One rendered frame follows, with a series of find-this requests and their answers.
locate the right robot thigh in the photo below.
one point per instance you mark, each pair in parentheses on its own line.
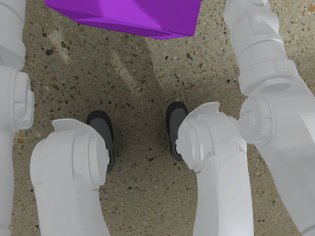
(224,206)

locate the robot right upper arm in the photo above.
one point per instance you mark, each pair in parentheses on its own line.
(281,125)

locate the right robot shin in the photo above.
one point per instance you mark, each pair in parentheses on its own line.
(210,107)

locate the robot left upper arm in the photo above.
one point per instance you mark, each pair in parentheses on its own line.
(16,113)

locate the carton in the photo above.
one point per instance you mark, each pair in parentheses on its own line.
(159,19)

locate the right robot forearm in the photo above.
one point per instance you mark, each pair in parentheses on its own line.
(259,48)

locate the left robot forearm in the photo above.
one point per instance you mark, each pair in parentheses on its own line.
(12,23)

